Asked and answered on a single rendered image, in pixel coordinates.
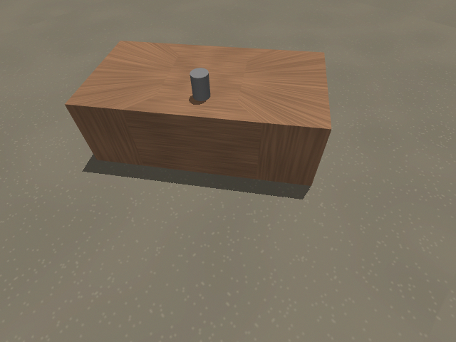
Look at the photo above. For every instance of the can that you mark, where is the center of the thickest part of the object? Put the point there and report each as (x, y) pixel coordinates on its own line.
(200, 84)

